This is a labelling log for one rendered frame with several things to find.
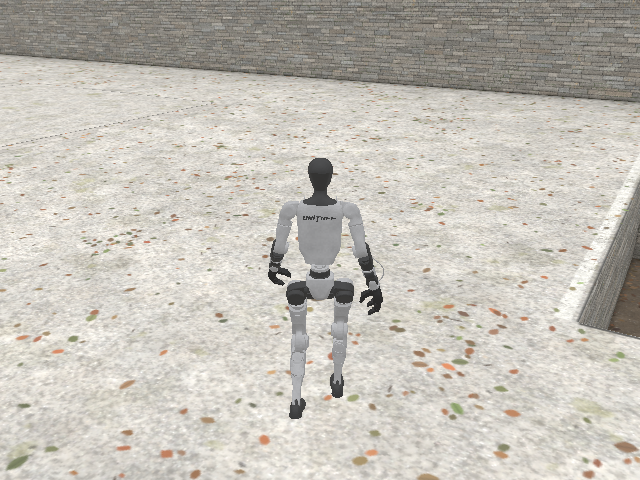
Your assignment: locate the robot left forearm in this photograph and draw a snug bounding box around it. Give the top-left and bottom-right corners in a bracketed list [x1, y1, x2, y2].
[269, 239, 284, 272]

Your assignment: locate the robot right hand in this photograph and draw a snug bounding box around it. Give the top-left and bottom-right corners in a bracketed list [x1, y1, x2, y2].
[359, 286, 383, 315]

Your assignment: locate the robot torso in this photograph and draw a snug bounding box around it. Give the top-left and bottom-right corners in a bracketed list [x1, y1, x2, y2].
[297, 196, 344, 300]

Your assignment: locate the right robot upper arm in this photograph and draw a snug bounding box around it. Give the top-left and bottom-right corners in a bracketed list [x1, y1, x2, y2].
[341, 201, 368, 258]

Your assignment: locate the robot right shin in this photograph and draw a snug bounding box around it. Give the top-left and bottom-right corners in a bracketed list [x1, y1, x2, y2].
[332, 323, 348, 385]

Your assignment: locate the robot right forearm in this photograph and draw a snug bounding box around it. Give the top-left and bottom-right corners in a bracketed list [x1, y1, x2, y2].
[358, 242, 380, 291]

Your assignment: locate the left robot upper arm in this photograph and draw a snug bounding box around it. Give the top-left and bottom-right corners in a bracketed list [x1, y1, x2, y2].
[273, 201, 299, 254]

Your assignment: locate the robot left hand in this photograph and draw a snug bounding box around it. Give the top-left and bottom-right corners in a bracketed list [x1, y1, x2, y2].
[268, 267, 291, 286]

